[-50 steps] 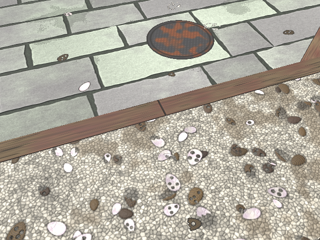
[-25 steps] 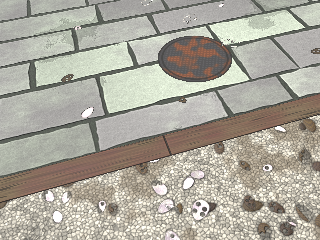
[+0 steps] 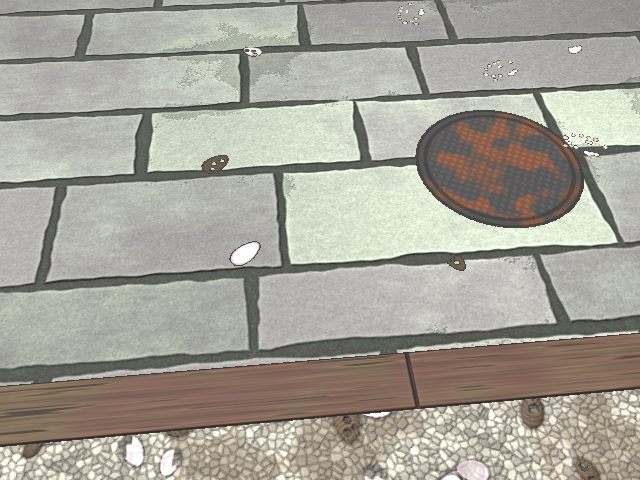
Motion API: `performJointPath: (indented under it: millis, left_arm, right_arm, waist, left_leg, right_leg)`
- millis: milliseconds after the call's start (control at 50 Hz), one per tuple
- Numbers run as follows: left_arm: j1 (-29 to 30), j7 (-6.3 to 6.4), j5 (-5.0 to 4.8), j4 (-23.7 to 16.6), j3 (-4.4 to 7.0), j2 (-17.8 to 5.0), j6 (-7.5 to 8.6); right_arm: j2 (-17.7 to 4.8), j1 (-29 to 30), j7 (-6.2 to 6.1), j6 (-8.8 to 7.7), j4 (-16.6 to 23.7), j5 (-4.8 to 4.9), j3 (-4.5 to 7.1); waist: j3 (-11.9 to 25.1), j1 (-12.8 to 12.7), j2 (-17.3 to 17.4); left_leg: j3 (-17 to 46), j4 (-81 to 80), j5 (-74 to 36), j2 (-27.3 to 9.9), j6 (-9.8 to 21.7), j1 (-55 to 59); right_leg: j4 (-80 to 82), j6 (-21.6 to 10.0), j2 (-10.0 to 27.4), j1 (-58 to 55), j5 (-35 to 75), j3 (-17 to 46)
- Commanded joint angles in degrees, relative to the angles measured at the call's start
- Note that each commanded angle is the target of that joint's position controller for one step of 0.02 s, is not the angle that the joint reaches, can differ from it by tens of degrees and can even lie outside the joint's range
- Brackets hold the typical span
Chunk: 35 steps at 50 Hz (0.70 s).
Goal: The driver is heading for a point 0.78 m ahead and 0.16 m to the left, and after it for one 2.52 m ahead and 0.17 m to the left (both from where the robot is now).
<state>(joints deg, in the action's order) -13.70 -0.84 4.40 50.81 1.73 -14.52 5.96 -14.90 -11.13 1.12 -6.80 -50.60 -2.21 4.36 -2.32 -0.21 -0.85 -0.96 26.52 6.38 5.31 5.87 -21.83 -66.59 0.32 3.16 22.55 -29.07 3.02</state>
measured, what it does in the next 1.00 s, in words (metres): walks ahead, turning left: right foot, then left foot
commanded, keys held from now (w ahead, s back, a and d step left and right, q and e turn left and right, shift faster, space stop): q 0.50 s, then no key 0.50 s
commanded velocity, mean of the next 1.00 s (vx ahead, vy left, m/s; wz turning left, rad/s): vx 0.05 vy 0.00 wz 0.40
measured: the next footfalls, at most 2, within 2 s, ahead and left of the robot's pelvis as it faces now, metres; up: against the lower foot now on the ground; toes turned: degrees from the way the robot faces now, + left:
right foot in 0.44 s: +0.23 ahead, -0.15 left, +0.00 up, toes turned +16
left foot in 0.78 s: +0.11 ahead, +0.07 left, +0.00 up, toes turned +25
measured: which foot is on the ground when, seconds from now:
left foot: down 0.00-0.44, up 0.46-0.76, down 0.78-1.00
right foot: up 0.00-0.42, down 0.44-1.00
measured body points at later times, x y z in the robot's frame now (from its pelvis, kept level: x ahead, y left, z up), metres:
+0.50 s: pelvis +0.14 -0.05 +0.01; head +0.16 -0.05 +0.46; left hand +0.20 +0.27 -0.08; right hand +0.35 -0.29 -0.09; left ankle +0.07 +0.06 -0.71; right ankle +0.19 -0.15 -0.73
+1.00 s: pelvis +0.14 -0.06 +0.00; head +0.17 -0.05 +0.45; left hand +0.20 +0.25 -0.08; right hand +0.38 -0.24 -0.10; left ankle +0.07 +0.05 -0.73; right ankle +0.19 -0.16 -0.73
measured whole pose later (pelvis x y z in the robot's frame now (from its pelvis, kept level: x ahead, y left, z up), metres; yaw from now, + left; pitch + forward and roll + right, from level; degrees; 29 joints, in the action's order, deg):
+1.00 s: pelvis +0.14 -0.06 +0.00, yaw +24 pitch +1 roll +0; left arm -7.6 -2.6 -0.1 39.1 2.8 -16.3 4.8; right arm -16.7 -12.3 3.8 -4.0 -39.8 0.3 1.4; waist -2.1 -0.1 0.2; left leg -0.9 30.1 17.8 -2.2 -1.1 -13.0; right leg -29.2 -0.9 2.0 14.9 -14.9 -7.5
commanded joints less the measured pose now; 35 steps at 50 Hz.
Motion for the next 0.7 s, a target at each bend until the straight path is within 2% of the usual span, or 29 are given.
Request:
performJointPath:
  millis: [20,60,80,140,220,320,380,420,440,460,480,500,520,540,560,580,620,640,700]
  left_arm:
    - [-4.6,1.81,0.50,-3.9,0.99,-5.2,0.09]
    - [-7.1,1.36,-1.21,-3.2,0.92,-5.3,-0.51]
    - [-6.5,1.33,-1.55,-3.4,1.13,-6.0,-0.72]
    - [-2.9,1.72,-1.54,-4.5,1.25,-6.9,-1.83]
    - [2.4,2.36,-1.56,-5.4,0.92,-7.2,-2.61]
    - [7.8,2.96,-2.44,-6.9,0.97,-9.0,-1.71]
    - [7.7,3.01,-3.12,-7.0,1.13,-9.8,-0.99]
    - [5.1,2.67,-4.58,-6.8,1.51,-10.9,-0.22]
    - [3.4,2.78,-5.02,-7.5,1.99,-12.5,0.33]
    - [0.2,3.54,-4.80,-8.8,3.06,-17.7,1.13]
    - [-1.0,3.30,-2.67,-9.8,4.02,-20.1,1.72]
    - [-0.3,3.40,-1.61,-9.1,4.57,-18.8,1.97]
    - [2.6,2.91,-2.81,-9.7,4.44,-16.9,1.87]
    - [8.2,2.37,-3.53,-12.0,3.35,-13.2,1.63]
    - [10.5,2.10,-3.93,-13.6,2.84,-11.2,1.39]
    - [12.3,1.96,-3.46,-15.1,3.11,-11.7,1.08]
    - [12.9,1.86,-2.66,-16.6,3.79,-12.5,0.73]
    - [12.2,1.75,-2.79,-16.8,4.02,-12.7,0.56]
    - [10.6,0.54,-4.21,-17.1,3.71,-11.0,0.26]
  right_arm:
    - [-7.5,2.0,0.68,-1.13,4.6,0.20,1.67]
    - [-10.0,2.3,1.58,-1.78,6.2,-0.59,2.56]
    - [-10.9,1.6,1.88,-2.10,6.7,-0.66,2.88]
    - [-11.3,-1.5,2.45,-2.70,7.5,-0.43,3.15]
    - [-11.5,-4.2,3.17,-2.27,8.5,0.20,3.60]
    - [-12.6,-5.4,2.68,-0.69,9.8,0.34,3.78]
    - [-13.4,-2.8,2.46,0.10,10.5,0.32,3.57]
    - [-12.7,1.1,3.10,0.82,11.3,0.35,2.68]
    - [-10.7,0.7,3.44,1.31,11.4,0.22,1.68]
    - [-5.6,-3.6,3.27,1.76,12.6,0.66,0.05]
    - [-6.7,-6.4,2.20,1.07,13.4,-0.74,0.44]
    - [-11.1,-5.2,1.34,1.59,12.1,-1.50,1.61]
    - [-12.6,-4.4,0.06,2.32,12.0,-1.72,1.98]
    - [-13.2,-5.8,-1.01,2.73,11.1,-1.81,2.15]
    - [-11.1,-5.8,-1.49,2.86,11.3,-2.07,1.46]
    - [-9.3,-5.4,-1.02,2.93,11.6,-2.56,0.52]
    - [-8.1,-5.3,0.27,3.40,12.1,-1.06,-0.21]
    - [-7.9,-5.0,0.89,3.61,12.3,-0.56,-0.41]
    - [-6.4,-5.1,2.62,4.11,11.3,-0.28,-1.02]
  waist:
    - [7.9,-3.9,2.4]
    - [8.0,-4.0,2.6]
    - [7.6,-3.7,3.0]
    - [7.0,-2.3,4.7]
    - [5.7,0.3,5.0]
    - [6.6,3.2,5.5]
    - [6.1,2.1,5.0]
    - [6.0,-1.3,3.4]
    - [8.2,-2.2,2.7]
    - [16.6,-1.5,-7.2]
    - [15.3,-1.7,-11.5]
    - [8.4,-1.7,-3.8]
    - [6.9,-0.4,-5.2]
    - [6.4,1.8,-5.8]
    - [5.6,2.7,-7.1]
    - [5.9,3.0,-6.9]
    - [6.3,2.2,-4.1]
    - [5.9,1.6,-3.8]
    - [5.0,0.7,-4.2]
  left_leg:
    - [17.1,-12.5,-30.5,-16.4,13.8,6.0]
    - [13.7,-12.4,-31.2,-14.0,13.2,2.8]
    - [12.9,-11.8,-31.4,-13.0,12.6,2.6]
    - [14.1,-10.2,-31.4,-12.6,11.3,5.3]
    - [21.0,-8.6,-25.9,-15.9,12.4,13.6]
    - [27.7,-6.2,-26.7,-18.1,12.7,23.7]
    - [29.6,-4.9,-22.4,-16.7,10.4,22.4]
    - [29.2,-4.5,-17.9,-12.0,7.4,15.1]
    - [27.6,-2.5,-11.0,-8.0,4.0,11.8]
    - [19.7,8.2,7.9,0.7,-3.1,5.8]
    - [14.1,19.6,34.6,4.8,-8.3,-8.2]
    - [11.7,29.6,35.1,0.1,-9.6,-10.5]
    - [9.0,34.9,32.9,-1.9,-10.4,-9.8]
    - [7.8,37.9,30.1,-3.2,-11.3,-7.9]
    - [6.8,39.3,26.7,-3.9,-11.7,-5.4]
    - [3.9,43.0,23.0,-3.7,-12.0,-2.7]
    - [2.3,41.4,17.2,-4.2,-12.7,-2.1]
    - [2.0,36.9,15.3,-5.1,-13.0,-2.3]
    - [1.2,17.8,13.3,-9.8,-14.0,1.3]
  right_leg:
    - [0.8,1.3,4.0,3.2,3.3,1.6]
    - [2.1,3.1,2.4,2.2,10.5,-0.4]
    - [3.8,4.2,1.8,2.9,13.0,-1.2]
    - [10.9,6.1,1.8,4.5,16.1,-1.8]
    - [21.2,5.6,2.3,7.8,16.3,-0.5]
    - [28.6,4.1,0.5,9.6,11.8,-0.5]
    - [35.6,2.2,-1.3,4.1,14.1,-1.0]
    - [46.6,-1.3,-2.4,-8.9,29.0,-2.7]
    - [48.3,-4.8,0.9,-16.9,39.6,-1.3]
    - [47.8,-17.0,14.3,-30.7,63.3,11.1]
    - [48.9,-28.6,25.9,-36.2,68.9,24.3]
    - [50.3,-25.2,24.9,-30.4,64.5,19.8]
    - [51.1,-20.0,20.2,-26.1,58.0,13.4]
    - [51.3,-16.8,17.0,-21.6,55.1,8.5]
    - [52.1,-15.9,14.6,-17.4,55.0,4.8]
    - [53.0,-16.7,12.8,-14.0,55.3,2.2]
    - [53.9,-17.1,10.4,-14.2,51.8,-1.6]
    - [53.9,-16.5,9.5,-15.5,48.7,-2.9]
    - [50.1,-12.9,9.3,-17.4,41.4,-3.3]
